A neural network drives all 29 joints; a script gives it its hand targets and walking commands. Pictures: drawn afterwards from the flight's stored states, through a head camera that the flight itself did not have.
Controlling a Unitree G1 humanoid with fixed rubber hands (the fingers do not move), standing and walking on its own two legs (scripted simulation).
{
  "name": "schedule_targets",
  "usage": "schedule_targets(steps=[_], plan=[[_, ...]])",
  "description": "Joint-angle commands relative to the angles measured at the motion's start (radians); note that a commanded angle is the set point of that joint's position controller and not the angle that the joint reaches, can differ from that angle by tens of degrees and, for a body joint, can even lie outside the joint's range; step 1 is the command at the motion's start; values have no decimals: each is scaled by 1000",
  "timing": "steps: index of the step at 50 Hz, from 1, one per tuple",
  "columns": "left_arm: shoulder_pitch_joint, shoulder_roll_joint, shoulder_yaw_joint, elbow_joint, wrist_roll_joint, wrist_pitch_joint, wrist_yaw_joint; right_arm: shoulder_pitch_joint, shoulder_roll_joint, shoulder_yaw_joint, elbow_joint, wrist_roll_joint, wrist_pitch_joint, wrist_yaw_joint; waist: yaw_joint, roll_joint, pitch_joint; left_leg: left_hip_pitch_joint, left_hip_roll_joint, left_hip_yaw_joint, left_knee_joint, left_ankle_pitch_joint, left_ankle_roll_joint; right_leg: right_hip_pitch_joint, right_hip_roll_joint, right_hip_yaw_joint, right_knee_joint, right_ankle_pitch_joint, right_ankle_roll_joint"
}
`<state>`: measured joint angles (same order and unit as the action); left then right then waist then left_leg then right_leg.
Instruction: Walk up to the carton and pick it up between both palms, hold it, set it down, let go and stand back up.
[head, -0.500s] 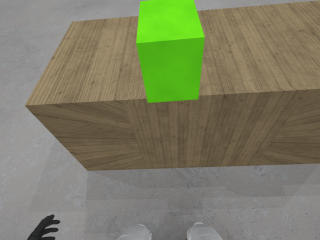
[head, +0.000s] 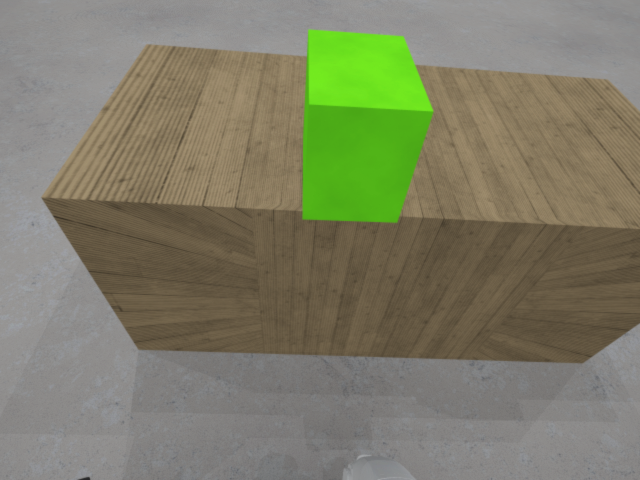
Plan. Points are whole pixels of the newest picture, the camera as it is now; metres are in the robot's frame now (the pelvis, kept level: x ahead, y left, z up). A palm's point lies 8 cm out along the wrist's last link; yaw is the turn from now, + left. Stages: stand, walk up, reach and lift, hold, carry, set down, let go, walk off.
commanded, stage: walk up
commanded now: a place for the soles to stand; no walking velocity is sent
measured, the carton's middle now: (353, 127) +0.74 -0.06 +0.04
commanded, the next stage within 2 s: none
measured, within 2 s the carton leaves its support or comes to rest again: neither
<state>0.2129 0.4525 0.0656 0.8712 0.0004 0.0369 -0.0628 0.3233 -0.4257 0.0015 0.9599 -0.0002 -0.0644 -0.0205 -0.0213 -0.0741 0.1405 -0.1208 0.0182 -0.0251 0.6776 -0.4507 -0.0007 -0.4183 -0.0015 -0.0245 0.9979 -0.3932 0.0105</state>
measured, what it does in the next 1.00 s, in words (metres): steps on the spot: right foot, then left foot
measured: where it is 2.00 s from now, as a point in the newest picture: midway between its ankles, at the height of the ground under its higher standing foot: outside the picture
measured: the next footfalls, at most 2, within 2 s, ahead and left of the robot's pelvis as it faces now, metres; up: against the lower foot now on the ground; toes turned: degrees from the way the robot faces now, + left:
right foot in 0.08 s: +0.16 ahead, -0.14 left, +0.00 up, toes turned -3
left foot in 0.52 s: +0.12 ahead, +0.11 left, +0.00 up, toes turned -5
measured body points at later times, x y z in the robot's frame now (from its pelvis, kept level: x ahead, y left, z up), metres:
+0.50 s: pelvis +0.05 -0.03 +0.00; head +0.08 -0.03 +0.44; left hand +0.17 +0.31 -0.10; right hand +0.07 -0.35 -0.12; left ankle +0.08 +0.11 -0.71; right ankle +0.12 -0.13 -0.72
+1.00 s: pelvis +0.05 +0.01 +0.00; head +0.05 +0.02 +0.45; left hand +0.16 +0.33 -0.12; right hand +0.09 -0.33 -0.11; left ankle +0.08 +0.12 -0.72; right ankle +0.12 -0.13 -0.72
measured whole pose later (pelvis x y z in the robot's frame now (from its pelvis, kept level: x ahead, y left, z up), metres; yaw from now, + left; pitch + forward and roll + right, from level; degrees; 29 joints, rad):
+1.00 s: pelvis +0.05 +0.01 +0.00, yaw -1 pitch -3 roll -1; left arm 0.18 0.43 0.07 0.97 0.00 -0.03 -0.01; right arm 0.25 -0.42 0.00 0.98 0.00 -0.03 0.00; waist -0.02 -0.01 0.04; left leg -0.34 -0.02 -0.06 0.75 -0.36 0.01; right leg -0.38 -0.02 -0.03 0.67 -0.25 0.01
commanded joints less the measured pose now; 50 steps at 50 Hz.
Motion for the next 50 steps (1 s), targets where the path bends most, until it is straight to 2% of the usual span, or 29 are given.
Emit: schedule_targets(steps=[1, 2, 3, 4, 5, 6, 7, 8, 10, 11, 12, 14, 16, 18, 20, 22, 24, 25, 26, 27, 29, 31, 33, 35, 39, 41, 44, 46, 50], plan=[[-160, 154, 53, -157, 12, -64, 8, -25, -317, -134, -94, -25, -27, -11, -27, 281, -30, 181, 261, -253, -189, 410, 227, -197, -69, 78, -304, -102, -18], [-92, 157, 64, -125, 10, -64, 8, -73, -297, -126, -113, -24, -30, -18, 30, 258, -57, 122, 267, -256, -138, 595, 217, -94, -60, 80, -320, -52, -30], [53, 164, 78, -83, -2, -69, 17, -121, -316, -121, -130, -20, -20, -14, 101, 254, -146, 50, 206, -104, 12, 759, 164, 150, -51, 60, -484, 83, -48], [173, 170, 82, -26, -1, -79, 35, -105, -236, -97, -129, -12, -9, -15, 147, 89, -216, -25, 100, -35, 297, 687, 101, 334, -28, 56, -612, 254, -25], [194, 230, 90, -10, 9, -85, 48, -8, -141, -68, -125, 1, -1, -15, 118, -76, -279, -220, 30, -34, 404, 396, 56, 526, -131, 200, -543, 363, -42], [191, 291, 94, -23, 2, -96, 60, 39, -84, -51, -140, 6, 10, -18, 87, -178, -269, -377, -100, -55, 467, -142, 27, 550, -344, 510, -591, 435, -86], [146, 281, 88, -31, -9, -93, 58, 3, -201, -82, -126, -1, 27, -27, 81, 10, -187, -430, -46, -74, 500, -139, 38, 438, -393, 627, -661, 196, -151], [135, 282, 90, -24, -16, -95, 63, 17, -228, -81, -94, 13, 28, -24, 71, 19, -133, -429, -61, -98, 563, -82, 50, 352, -386, 629, -710, 142, -127], [77, 223, 78, -46, -8, -94, 66, 15, -219, -85, -102, 17, 28, -7, 39, -13, -64, -403, -24, -81, 462, 15, 55, 247, -284, 430, -692, 175, -39], [93, 186, 72, -52, -17, -105, 72, 63, -197, -73, -81, 25, 26, -2, 26, 0, -108, -414, -20, -94, 440, 59, 53, 313, -259, 351, -661, 425, 54], [107, 183, 65, -22, -17, -111, 78, 84, -184, -83, -80, 14, 36, -1, 22, 24, -123, -358, -24, -107, 412, 62, 38, 287, -253, 316, -641, 535, 70], [97, 173, 58, -35, -18, -113, 83, 98, -159, -75, -80, 16, 37, -5, 21, -2, -202, -358, -2, -87, 323, 42, 25, 396, -255, 241, -582, 644, 35], [49, 170, 47, -60, -5, -112, 85, 37, -171, -73, -84, 9, 47, -9, 44, -32, -212, -328, 9, -55, 290, 2, 13, 333, -252, 204, -547, 606, -80], [25, 182, 67, -62, -3, -118, 85, 38, -177, -72, -95, 4, 42, -13, 35, -3, -203, -355, 35, -83, 223, 24, 14, 295, -317, 284, -556, 503, -165], [-33, 190, 60, -65, -3, -112, 84, 43, -171, -81, -61, 7, 40, -12, 15, -37, -136, -310, 21, -67, 203, 36, 26, 178, -306, 213, -555, 494, -163], [-53, 182, 39, -58, -3, -99, 77, 36, -155, -79, -62, -3, 33, -9, 21, 22, -167, -199, 36, -9, 69, 48, 33, 109, -259, 213, -532, 339, -182], [-105, 207, 42, -67, 0, -81, 66, 51, -164, -84, -42, -26, 34, 2, -20, -58, -174, -94, -5, 15, -52, 75, 50, 38, -242, 207, -525, 41, -166], [-91, 185, 39, -67, -7, -76, 66, 60, -184, -93, -26, -35, 27, -1, -13, 56, -151, -72, -23, 17, -127, 112, 46, 26, -209, 188, -476, 7, -148], [-97, 157, 34, -67, -6, -68, 60, 45, -197, -90, -31, -34, 21, -8, -14, 23, -149, -85, 32, -98, -209, 80, 55, 1, -171, 163, -452, -80, -111], [-121, 149, 16, -79, -13, -60, 61, -31, -215, -94, -31, -49, 19, -8, 17, 168, -56, -146, 76, -207, -222, 78, 95, -40, -126, 151, -451, -143, -74], [-65, 128, 19, -37, -7, -57, 58, -123, -272, -75, -52, -26, 13, -5, 54, 200, -81, -251, 234, -455, -346, -24, 187, 42, -12, 60, -307, -121, -28], [-52, 159, 33, -3, -6, -64, 63, -161, -247, -72, -47, -31, 4, 2, 71, 187, -99, -320, 200, -380, -271, 118, 156, 188, -45, 56, -349, -36, -38], [-49, 143, 32, 12, -5, -81, 58, -139, -176, -51, -43, -21, 4, 1, 76, 66, -156, -316, 97, -247, -170, 318, 96, 286, -85, 94, -463, 123, -61], [-90, 143, 26, 15, -2, -84, 60, -137, -171, -57, -28, -13, -1, 3, 61, 125, -179, -241, 64, -175, -140, 337, 60, 243, -137, 140, -472, 175, -96], [-144, 147, 20, 29, 4, -66, 54, -149, -210, -66, -28, -26, 11, 11, 36, 135, -54, -361, 113, -312, -325, -142, 106, 116, -71, 77, -464, -173, -67], [-99, 146, 28, 31, 7, -68, 52, -176, -200, -63, -28, -36, 16, 14, 59, 157, -48, -441, 119, -319, -365, -280, 98, 194, -62, 87, -455, -143, -61], [-97, 164, 32, 49, 15, -77, 47, -182, -185, -58, -32, -27, 8, 16, 60, 104, -86, -400, 69, -257, -316, -120, 71, 250, -83, 111, -500, -78, -69], [-122, 164, 21, 54, 9, -72, 50, -177, -225, -60, -32, -21, 2, 12, 44, 208, -126, -315, 100, -296, -317, 10, 79, 205, -59, 68, -447, -7, -71], [-132, 137, 17, 61, 5, -75, 56, -175, -205, -47, -18, -29, 5, 8, 45, 149, -105, -300, 125, -312, -289, 177, 81, 193, -64, 86, -454, 62, -65]])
